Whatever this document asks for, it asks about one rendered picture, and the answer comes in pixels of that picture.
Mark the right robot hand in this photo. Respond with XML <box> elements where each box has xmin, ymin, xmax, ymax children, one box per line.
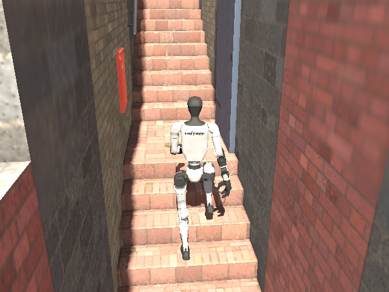
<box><xmin>217</xmin><ymin>180</ymin><xmax>232</xmax><ymax>198</ymax></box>

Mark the left robot foot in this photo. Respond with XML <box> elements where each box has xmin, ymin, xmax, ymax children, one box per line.
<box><xmin>181</xmin><ymin>245</ymin><xmax>190</xmax><ymax>260</ymax></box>

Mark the left robot upper arm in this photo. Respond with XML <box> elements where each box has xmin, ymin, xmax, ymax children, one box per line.
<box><xmin>170</xmin><ymin>122</ymin><xmax>182</xmax><ymax>154</ymax></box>

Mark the robot left thigh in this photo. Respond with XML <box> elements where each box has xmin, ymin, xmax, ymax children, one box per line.
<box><xmin>174</xmin><ymin>171</ymin><xmax>188</xmax><ymax>220</ymax></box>

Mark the right robot upper arm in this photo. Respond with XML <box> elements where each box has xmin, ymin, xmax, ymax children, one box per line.
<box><xmin>207</xmin><ymin>122</ymin><xmax>223</xmax><ymax>158</ymax></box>

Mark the robot right forearm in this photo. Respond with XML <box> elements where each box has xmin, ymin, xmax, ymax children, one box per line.
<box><xmin>217</xmin><ymin>148</ymin><xmax>230</xmax><ymax>181</ymax></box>

